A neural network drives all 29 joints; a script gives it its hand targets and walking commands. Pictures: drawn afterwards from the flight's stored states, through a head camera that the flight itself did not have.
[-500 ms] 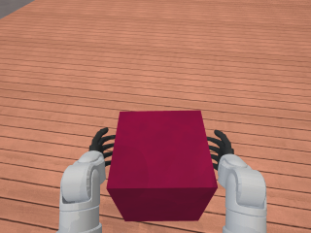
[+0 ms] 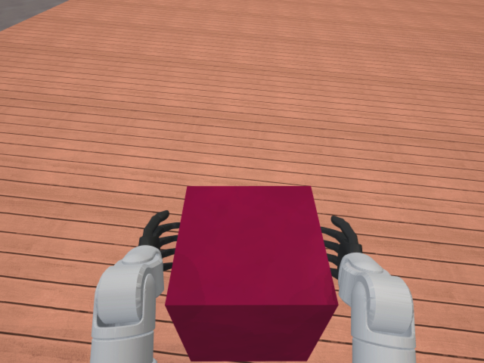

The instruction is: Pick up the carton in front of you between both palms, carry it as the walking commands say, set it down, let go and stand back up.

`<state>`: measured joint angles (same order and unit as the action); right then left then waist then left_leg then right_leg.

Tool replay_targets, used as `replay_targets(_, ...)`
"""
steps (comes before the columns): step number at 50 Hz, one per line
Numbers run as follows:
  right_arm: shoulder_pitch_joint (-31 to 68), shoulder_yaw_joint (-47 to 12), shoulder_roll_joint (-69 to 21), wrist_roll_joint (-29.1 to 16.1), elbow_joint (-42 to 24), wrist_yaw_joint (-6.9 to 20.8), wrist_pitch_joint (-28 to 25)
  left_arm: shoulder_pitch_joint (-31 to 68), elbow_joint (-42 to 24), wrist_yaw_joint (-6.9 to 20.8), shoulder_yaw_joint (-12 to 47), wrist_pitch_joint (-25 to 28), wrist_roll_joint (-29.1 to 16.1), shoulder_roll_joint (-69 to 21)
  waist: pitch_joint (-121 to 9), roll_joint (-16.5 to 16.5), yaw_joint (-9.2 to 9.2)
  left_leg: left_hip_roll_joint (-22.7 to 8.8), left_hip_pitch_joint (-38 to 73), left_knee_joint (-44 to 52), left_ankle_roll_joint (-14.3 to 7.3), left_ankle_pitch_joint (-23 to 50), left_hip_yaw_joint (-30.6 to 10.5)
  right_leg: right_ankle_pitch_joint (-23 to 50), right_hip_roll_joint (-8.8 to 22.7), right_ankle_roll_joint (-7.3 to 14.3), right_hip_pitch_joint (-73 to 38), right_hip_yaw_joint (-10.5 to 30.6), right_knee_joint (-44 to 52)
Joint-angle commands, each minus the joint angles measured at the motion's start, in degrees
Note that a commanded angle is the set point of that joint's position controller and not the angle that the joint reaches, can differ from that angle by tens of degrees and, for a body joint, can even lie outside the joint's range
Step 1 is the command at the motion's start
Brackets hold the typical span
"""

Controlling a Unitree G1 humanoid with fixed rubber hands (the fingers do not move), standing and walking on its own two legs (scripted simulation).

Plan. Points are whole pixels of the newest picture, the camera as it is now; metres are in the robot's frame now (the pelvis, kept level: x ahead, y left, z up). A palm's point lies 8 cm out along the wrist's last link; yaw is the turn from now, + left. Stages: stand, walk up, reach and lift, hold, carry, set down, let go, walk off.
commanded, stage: carry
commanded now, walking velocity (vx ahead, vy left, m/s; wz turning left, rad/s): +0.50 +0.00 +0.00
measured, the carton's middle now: (248, 276) +0.28 -0.01 +0.00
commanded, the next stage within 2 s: none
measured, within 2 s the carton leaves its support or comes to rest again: neither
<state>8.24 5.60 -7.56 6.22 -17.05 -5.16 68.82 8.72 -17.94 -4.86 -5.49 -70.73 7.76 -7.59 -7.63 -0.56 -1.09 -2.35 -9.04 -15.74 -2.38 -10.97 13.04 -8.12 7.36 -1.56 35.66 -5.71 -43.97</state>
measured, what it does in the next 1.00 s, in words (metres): walks ahead: right foot, then left foot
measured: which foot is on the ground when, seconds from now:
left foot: down 0.00-0.22, up 0.24-0.60, down 0.62-1.00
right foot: up 0.00-0.16, down 0.18-0.66, up 0.68-0.80, down 0.82-1.00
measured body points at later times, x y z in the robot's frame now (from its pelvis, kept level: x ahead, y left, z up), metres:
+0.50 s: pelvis +0.32 -0.05 +0.00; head +0.33 -0.07 +0.45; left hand +0.58 +0.11 +0.07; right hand +0.60 -0.19 +0.06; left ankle +0.42 +0.11 -0.69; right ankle +0.28 -0.13 -0.75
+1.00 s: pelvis +0.52 -0.02 -0.02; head +0.50 -0.02 +0.43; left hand +0.80 +0.13 +0.07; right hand +0.80 -0.17 +0.07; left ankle +0.54 +0.07 -0.75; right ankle +0.43 -0.14 -0.75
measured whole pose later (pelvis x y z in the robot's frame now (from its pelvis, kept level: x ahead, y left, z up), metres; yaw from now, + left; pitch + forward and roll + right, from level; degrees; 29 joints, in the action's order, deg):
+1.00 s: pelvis +0.52 -0.02 -0.02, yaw +0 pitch +4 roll +1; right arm 10.5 6.1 -7.8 6.9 -17.1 -5.0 69.0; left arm 10.4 -18.1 -5.0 -6.5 -70.6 7.7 -7.8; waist -8.1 -0.7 -0.2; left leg -2.6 -19.9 -29.2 -2.6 -13.1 12.9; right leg -21.6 4.0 -1.6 10.0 -6.8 -28.2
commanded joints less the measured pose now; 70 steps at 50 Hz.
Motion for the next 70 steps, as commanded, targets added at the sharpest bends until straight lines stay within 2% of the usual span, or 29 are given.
replay_targets(1, 26.78, -39.99, -52.41, -24.32, -5.30, 15.29, 0.45, 26.89, -4.87, 13.66, 40.48, 1.27, -23.65, -52.11, -8.26, 7.36, 0.23, -13.28, 9.58, 8.88, -4.66, 2.82, -8.48, 5.13, -0.84, -0.06, -0.06, -2.49, 8.40)
replay_targets(4, 24.89, -38.95, -50.29, -22.89, -4.29, 14.86, 1.45, 26.19, -4.70, 13.88, 39.97, 0.00, -23.87, -49.61, -5.76, 8.33, 0.00, -12.56, 11.51, 7.25, -3.71, 7.98, -6.23, 7.18, -1.83, 0.74, -2.12, -4.33, 13.50)
replay_targets(7, 24.77, -38.50, -49.03, -21.95, -2.77, 14.64, 2.37, 26.60, -3.85, 14.25, 39.21, -1.00, -24.03, -47.78, -4.21, 9.46, 0.05, -12.38, 12.44, 2.39, -2.37, 12.00, -4.66, 4.82, -2.81, 2.01, -7.20, -6.37, 17.23)
replay_targets(9, 25.24, -38.73, -48.76, -21.75, -1.92, 14.47, 2.81, 25.98, -2.20, 14.52, 38.41, -1.37, -23.96, -47.38, -8.05, 6.00, 1.25, -8.94, 6.37, -12.85, 0.12, 18.69, -0.08, -0.90, -6.28, 2.60, -23.84, -10.03, 19.31)
replay_targets(10, 25.77, -38.66, -47.85, -21.76, -1.72, 14.43, 3.04, 24.63, -1.18, 14.60, 37.80, -1.40, -23.76, -47.17, -11.76, 0.19, 2.79, -7.48, -2.58, -26.36, 2.01, 11.80, 0.30, -6.04, 0.85, 3.19, -35.05, 0.02, 20.96)
replay_targets(11, 28.23, -39.75, -49.41, -22.57, -3.37, 14.32, 3.52, 25.28, 0.75, 14.88, 36.87, -0.71, -22.98, -46.63, -17.39, -17.21, 2.98, -0.48, -20.82, -44.59, 5.29, -2.08, -1.08, -14.54, 15.70, 10.83, -49.57, 26.47, 27.64)
replay_targets(12, 28.79, -40.00, -49.59, -22.79, -2.70, 14.58, 3.36, 24.15, 1.72, 14.96, 37.12, -0.33, -23.44, -48.98, -15.40, -18.67, 2.75, 1.78, -30.63, -52.69, 4.51, -16.09, -7.59, -6.90, 17.69, 12.86, -50.27, 34.72, 32.65)
replay_targets(13, 29.53, -40.55, -52.03, -23.28, -2.10, 14.77, 2.66, 25.67, -0.06, 15.15, 37.46, 0.19, -24.00, -50.83, -15.08, -13.60, 2.27, -1.67, -32.66, -56.80, 2.67, -15.53, -11.41, 0.21, 16.41, 12.06, -49.04, 27.76, 30.60)
replay_targets(15, 29.99, -41.42, -55.36, -23.70, -2.64, 14.98, 1.01, 28.22, -2.08, 15.62, 38.86, 1.47, -25.16, -55.12, -14.78, -2.94, 1.78, -5.63, -31.30, -54.08, 1.59, -9.41, -13.20, 4.96, 13.88, 9.32, -42.28, 18.05, 29.65)
replay_targets(17, 29.88, -42.36, -58.13, -23.79, -3.04, 14.73, -0.29, 29.74, -3.58, 15.97, 39.74, 2.46, -25.97, -56.75, -14.43, -4.56, 1.57, -6.31, -27.69, -48.47, 1.84, -3.76, -11.94, 0.38, 11.65, 7.20, -37.17, 10.96, 32.26)
replay_targets(18, 28.96, -42.52, -58.43, -23.57, -3.39, 14.43, -0.85, 29.07, -4.19, 16.14, 40.05, 2.75, -26.29, -56.77, -13.66, -5.66, 1.60, -5.87, -27.36, -45.99, 2.24, -2.46, -10.62, 2.89, 11.02, 7.18, -36.44, 8.31, 32.97)
replay_targets(22, 24.50, -42.65, -57.59, -21.85, -4.71, 13.32, -1.89, 25.72, -6.17, 16.45, 40.42, 3.26, -26.65, -54.57, -11.94, -7.22, 1.55, -3.59, -27.18, -32.39, 4.03, 1.17, -6.13, 23.94, 8.44, 7.60, -38.63, -0.37, 30.57)
replay_targets(26, 24.24, -42.71, -54.45, -22.46, -8.02, 12.96, -0.94, 23.65, -8.38, 15.87, 39.81, 2.53, -25.83, -51.07, -10.25, -9.00, 1.75, -0.56, -21.77, -19.17, 3.45, 8.94, -2.70, 34.43, 6.31, 6.06, -38.70, -5.65, 27.49)
replay_targets(29, 23.82, -42.08, -51.69, -22.95, -8.30, 13.37, 0.71, 22.23, -7.86, 15.23, 38.85, 1.34, -24.27, -48.78, -9.23, -8.39, 1.96, 0.64, -13.65, -10.67, 3.14, 16.46, -0.74, 30.37, 5.03, 4.16, -37.80, -7.43, 22.44)
replay_targets(31, 23.29, -41.27, -49.80, -22.67, -7.18, 13.82, 1.68, 22.59, -6.92, 15.00, 38.32, 0.46, -23.85, -47.12, -9.25, -4.20, 1.01, 0.69, -0.42, -1.83, 3.13, 25.91, 0.49, 26.88, 2.80, 1.28, -32.15, -8.49, 14.00)
replay_targets(32, 23.37, -40.43, -48.45, -22.57, -6.45, 14.03, 2.25, 22.67, -6.12, 14.91, 38.27, 0.03, -23.65, -46.07, -11.37, -1.26, 0.99, -5.98, 8.15, -4.61, 2.74, 40.09, -5.99, 14.84, 1.34, -0.68, -26.50, -7.47, 8.61)
replay_targets(33, 23.37, -39.35, -48.08, -21.92, -4.56, 14.31, 2.40, 24.72, -6.56, 14.68, 39.04, -0.78, -23.88, -45.87, -18.70, 8.74, 0.51, -17.54, 23.63, -12.91, -4.20, 64.49, -16.63, -6.50, -0.62, -2.51, -16.56, -3.35, -0.35)
replay_targets(34, 20.84, -38.33, -48.64, -21.57, -1.71, 14.41, 2.16, 24.77, -6.59, 14.64, 39.40, -1.35, -23.94, -45.87, -22.28, 14.07, 0.07, -20.29, 25.84, -10.88, -9.27, 62.97, -22.63, -23.35, -3.58, -2.36, -12.07, -1.00, -3.86)
replay_targets(35, 20.13, -37.98, -49.91, -21.80, -1.55, 14.52, 1.82, 25.47, -6.13, 14.77, 40.07, -1.23, -24.12, -47.15, -21.18, 11.28, 0.27, -19.70, 22.37, -7.47, -9.56, 53.97, -22.26, -26.95, -3.08, -1.57, -11.67, 1.36, -3.02)
replay_targets(36, 21.64, -38.22, -52.03, -22.04, -2.01, 14.61, 1.45, 26.78, -6.10, 14.97, 40.41, -0.78, -24.58, -48.70, -20.75, 9.11, 0.53, -18.59, 20.24, -5.48, -8.23, 44.09, -20.97, -27.95, -2.62, -0.75, -12.58, 2.59, 2.03)
replay_targets(38, 24.61, -38.89, -55.44, -22.55, -3.06, 14.85, 0.70, 30.20, -7.39, 15.06, 41.43, 0.29, -25.47, -51.40, -18.33, 9.94, 0.72, -15.29, 12.86, -2.70, -4.47, 29.54, -16.14, -23.57, -2.88, -0.17, -18.29, 1.39, 13.27)
replay_targets(39, 25.42, -39.07, -56.07, -22.72, -3.57, 14.91, 0.41, 30.54, -7.32, 15.02, 41.90, 0.65, -25.88, -52.89, -18.87, 9.83, 0.85, -13.90, 11.05, -2.54, -3.28, 23.01, -14.02, -17.44, -3.52, 0.02, -21.14, -0.01, 16.12)
replay_targets(41, 26.00, -39.56, -56.36, -23.25, -4.74, 15.04, -0.09, 30.14, -8.05, 14.90, 41.98, 1.20, -26.07, -53.60, -19.55, 7.89, 0.90, -11.84, 7.11, -2.90, -1.36, 15.51, -10.52, -6.19, -2.61, -0.05, -26.59, -0.99, 21.08)
replay_targets(42, 27.34, -40.00, -55.83, -23.66, -6.08, 15.17, -0.13, 30.30, -8.33, 14.81, 41.93, 1.43, -25.86, -53.99, -18.43, 5.40, 1.13, -10.52, 7.65, -4.24, -0.55, 14.42, -7.95, -4.06, -0.44, -0.31, -25.19, 0.38, 22.67)
replay_targets(44, 27.69, -40.30, -55.07, -23.74, -5.93, 15.03, 0.10, 30.05, -7.86, 14.75, 41.28, 0.88, -25.32, -52.93, -16.42, 1.53, 0.73, -8.65, 5.37, -8.84, 0.23, 22.37, -7.32, 5.15, 2.62, -0.19, -26.22, 2.47, 19.95)
replay_targets(48, 23.25, -39.45, -52.32, -21.89, -1.18, 14.75, 1.32, 24.21, -1.93, 15.01, 39.40, -0.12, -23.74, -50.25, -15.90, -0.28, 0.94, -8.23, 3.81, -15.51, -0.28, 34.17, -7.44, 19.15, 2.14, 0.00, -26.32, 1.59, 15.82)
replay_targets(51, 24.43, -39.51, -52.60, -21.88, 0.18, 14.92, 1.37, 24.76, -0.32, 15.25, 38.88, 0.04, -23.45, -50.68, -14.91, -1.01, 0.98, -7.61, 1.83, -17.45, 0.09, 35.32, -6.75, 24.93, 2.14, -0.04, -26.18, 1.53, 14.63)
replay_targets(60, 26.58, -41.00, -54.76, -22.46, -0.39, 15.04, -0.45, 27.02, -0.98, 15.34, 40.08, 2.09, -23.63, -52.65, -15.13, -0.94, 1.04, -7.18, 0.87, -18.68, 0.68, 28.45, -6.52, 26.48, 2.41, 0.89, -27.27, 1.87, 13.87)
replay_targets(70, 25.01, -39.82, -53.44, -18.69, 4.10, 15.63, -7.89, 26.15, 3.03, 15.87, 39.77, 9.71, -20.46, -51.69, -12.90, -0.17, 1.11, -7.65, 0.36, -16.75, 0.68, 22.50, -7.16, 16.72, 1.97, 1.54, -25.60, 2.37, 15.39)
